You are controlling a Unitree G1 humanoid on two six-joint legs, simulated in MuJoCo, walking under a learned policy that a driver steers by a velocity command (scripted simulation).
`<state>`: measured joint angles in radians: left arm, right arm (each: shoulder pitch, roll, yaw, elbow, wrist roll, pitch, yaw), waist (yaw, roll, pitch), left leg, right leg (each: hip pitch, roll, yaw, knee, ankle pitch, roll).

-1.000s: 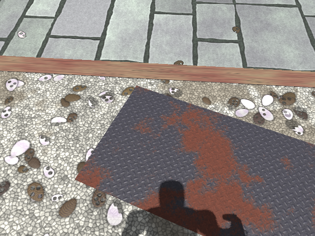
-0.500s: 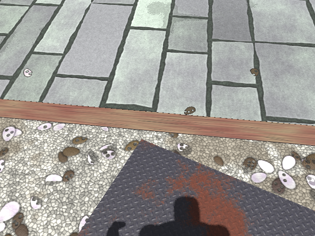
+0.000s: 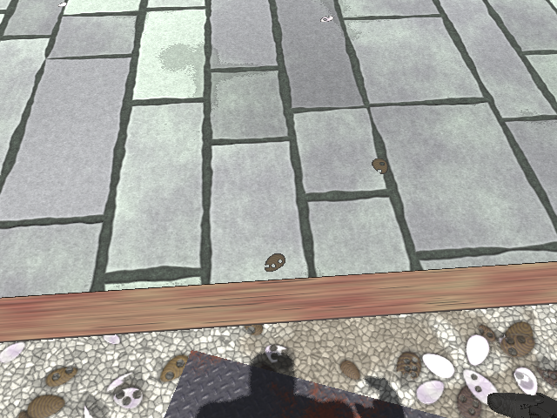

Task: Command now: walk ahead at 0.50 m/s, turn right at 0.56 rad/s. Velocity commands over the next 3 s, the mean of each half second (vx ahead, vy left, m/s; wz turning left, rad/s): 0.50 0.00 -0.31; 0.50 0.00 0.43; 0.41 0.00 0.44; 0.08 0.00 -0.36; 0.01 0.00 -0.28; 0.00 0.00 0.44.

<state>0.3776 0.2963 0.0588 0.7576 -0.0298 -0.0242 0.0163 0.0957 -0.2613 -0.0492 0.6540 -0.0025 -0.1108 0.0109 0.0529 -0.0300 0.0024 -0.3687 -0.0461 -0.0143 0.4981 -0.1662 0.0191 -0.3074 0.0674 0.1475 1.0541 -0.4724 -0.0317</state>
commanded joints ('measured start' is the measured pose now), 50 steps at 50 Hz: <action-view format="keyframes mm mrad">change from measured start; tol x32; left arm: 1 -75 124 34 -106 12 -14 -3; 18 -374 72 -20 -195 104 -48 -86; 24 319 176 19 34 113 -77 -32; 50 -130 32 -52 39 97 -99 -100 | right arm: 1 135 -102 -37 -6 -4 8 -4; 22 450 1 44 130 -106 -22 76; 44 -95 -83 3 40 -52 24 71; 50 584 -212 -64 254 -54 -9 11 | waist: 1 -96 92 -3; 19 -59 99 69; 23 154 -141 -492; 25 103 -124 -5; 50 -312 83 -175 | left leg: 1 371 330 -375 -245 -54 160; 18 436 336 2 -335 200 192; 21 207 208 117 44 544 99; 23 -320 -32 -11 637 -383 19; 25 -475 104 -60 801 -234 66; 43 -295 64 37 88 177 80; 47 336 -60 61 184 237 219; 48 837 113 -307 148 80 391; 50 864 252 -620 -156 -106 335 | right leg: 1 -440 -134 -4 151 115 28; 18 -288 -105 -150 -461 335 -25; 21 304 -63 -177 -455 507 -140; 23 955 -468 527 -659 449 -379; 28 164 -387 61 -844 410 -209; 46 421 -339 -419 -605 1205 -91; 48 -178 -198 -368 -62 722 81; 49 -378 -23 -256 214 -52 94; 50 -581 -48 -90 288 -37 39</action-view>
